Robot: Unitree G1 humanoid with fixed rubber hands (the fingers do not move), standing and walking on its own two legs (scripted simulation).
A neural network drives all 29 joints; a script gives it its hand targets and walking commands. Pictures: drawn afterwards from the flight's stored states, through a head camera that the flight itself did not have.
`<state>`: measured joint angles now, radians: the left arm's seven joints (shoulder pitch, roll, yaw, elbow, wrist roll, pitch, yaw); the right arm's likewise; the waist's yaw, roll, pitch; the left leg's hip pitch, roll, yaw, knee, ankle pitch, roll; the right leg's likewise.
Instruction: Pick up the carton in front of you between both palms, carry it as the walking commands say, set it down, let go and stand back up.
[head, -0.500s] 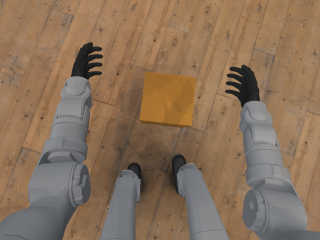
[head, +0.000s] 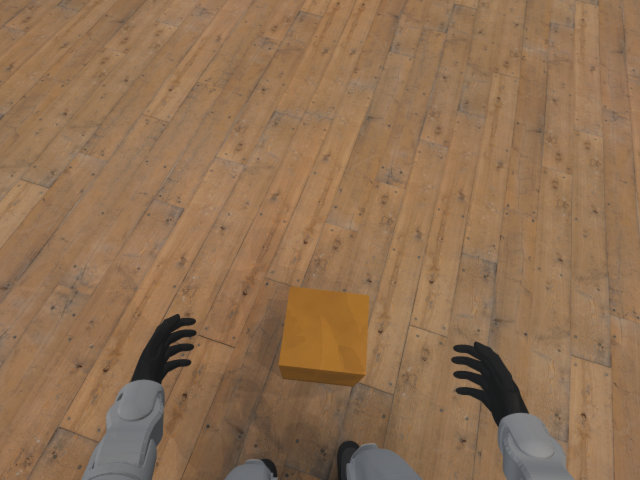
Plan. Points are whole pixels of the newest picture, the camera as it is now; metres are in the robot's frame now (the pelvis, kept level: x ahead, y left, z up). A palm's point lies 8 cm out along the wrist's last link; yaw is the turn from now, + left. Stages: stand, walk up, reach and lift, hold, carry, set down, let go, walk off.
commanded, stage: let go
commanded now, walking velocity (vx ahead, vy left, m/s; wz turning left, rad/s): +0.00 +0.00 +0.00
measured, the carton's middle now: (323, 339) +0.40 -0.04 -0.64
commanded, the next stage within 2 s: stand in 0.64 s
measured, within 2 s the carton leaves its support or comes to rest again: neither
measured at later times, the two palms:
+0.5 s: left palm (98, 445) +0.17 +0.25 -0.05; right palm (501, 420) +0.17 -0.21 -0.05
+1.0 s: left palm out of the picture +0.13 +0.30 -0.07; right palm (544, 439) +0.15 -0.28 -0.08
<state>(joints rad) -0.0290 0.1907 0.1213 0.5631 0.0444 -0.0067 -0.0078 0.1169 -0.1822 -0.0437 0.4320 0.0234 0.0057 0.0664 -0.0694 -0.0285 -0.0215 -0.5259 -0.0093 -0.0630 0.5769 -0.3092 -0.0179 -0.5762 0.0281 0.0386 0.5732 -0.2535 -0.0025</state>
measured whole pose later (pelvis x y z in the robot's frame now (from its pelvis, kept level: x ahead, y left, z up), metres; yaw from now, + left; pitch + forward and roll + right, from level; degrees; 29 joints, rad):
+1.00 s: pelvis +0.01 +0.00 +0.01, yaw +1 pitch +0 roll +0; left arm 0.21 0.33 0.05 0.73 0.04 0.01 0.02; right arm 0.20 -0.34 -0.04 0.71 -0.04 0.02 -0.02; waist 0.01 0.04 0.01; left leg -0.17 -0.01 -0.07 0.51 -0.33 -0.01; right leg -0.22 0.02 0.03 0.51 -0.29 0.00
